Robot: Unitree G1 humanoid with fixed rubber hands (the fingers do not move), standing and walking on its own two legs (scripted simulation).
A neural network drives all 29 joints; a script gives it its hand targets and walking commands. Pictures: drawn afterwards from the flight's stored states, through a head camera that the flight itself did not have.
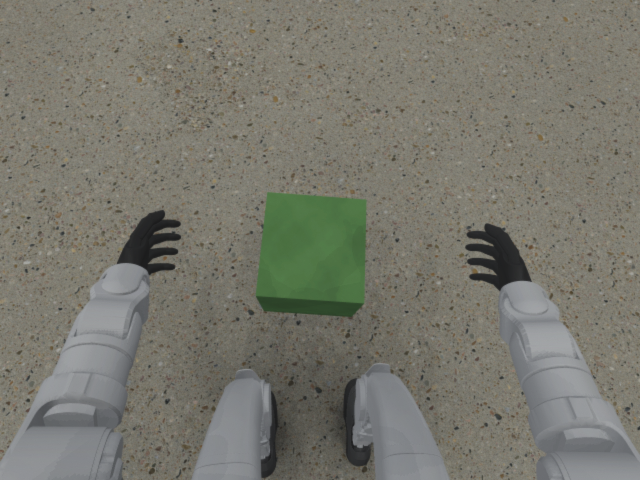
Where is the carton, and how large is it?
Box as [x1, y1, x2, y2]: [256, 192, 366, 316]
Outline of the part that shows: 267,192 256,288 256,297 263,309 269,311 351,316 363,303 364,297 366,200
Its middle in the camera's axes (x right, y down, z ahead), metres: -0.02 +0.04 +1.02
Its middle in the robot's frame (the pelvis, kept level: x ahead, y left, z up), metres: +0.53 -0.02 -0.58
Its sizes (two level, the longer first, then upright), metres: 0.261 0.248 0.226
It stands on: the floor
